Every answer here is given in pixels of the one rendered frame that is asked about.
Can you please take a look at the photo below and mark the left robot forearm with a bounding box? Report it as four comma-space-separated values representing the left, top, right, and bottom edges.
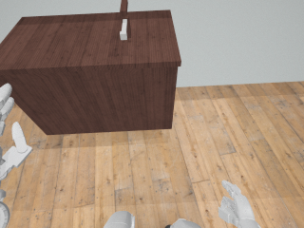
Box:
0, 189, 10, 228

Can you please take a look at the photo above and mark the counter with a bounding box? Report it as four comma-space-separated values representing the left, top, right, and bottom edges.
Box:
0, 0, 181, 136

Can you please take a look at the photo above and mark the robot left hand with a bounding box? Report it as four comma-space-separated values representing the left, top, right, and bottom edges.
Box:
0, 83, 32, 187

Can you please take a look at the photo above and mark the left robot thigh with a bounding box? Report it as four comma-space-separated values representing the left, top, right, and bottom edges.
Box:
104, 211, 135, 228

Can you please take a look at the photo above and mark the tap lever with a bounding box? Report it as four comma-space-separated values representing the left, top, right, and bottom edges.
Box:
120, 19, 127, 41

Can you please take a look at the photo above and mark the robot right hand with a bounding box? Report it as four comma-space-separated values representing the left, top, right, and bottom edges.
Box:
218, 180, 256, 227

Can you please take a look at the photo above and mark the right robot forearm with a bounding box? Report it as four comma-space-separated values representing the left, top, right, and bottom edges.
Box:
237, 218, 261, 228

